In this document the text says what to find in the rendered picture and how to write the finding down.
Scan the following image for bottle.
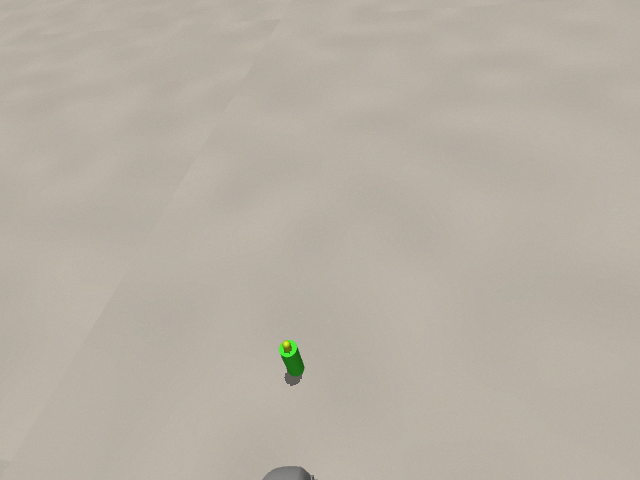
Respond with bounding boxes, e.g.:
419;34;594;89
279;340;304;377

